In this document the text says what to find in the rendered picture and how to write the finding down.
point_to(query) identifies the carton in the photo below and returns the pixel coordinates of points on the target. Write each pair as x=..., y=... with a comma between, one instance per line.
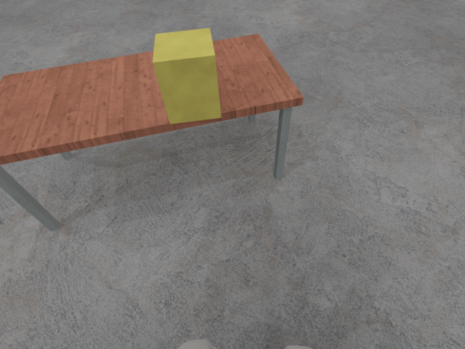
x=186, y=70

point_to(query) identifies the table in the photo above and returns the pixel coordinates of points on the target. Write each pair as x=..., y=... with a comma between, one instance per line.
x=70, y=107

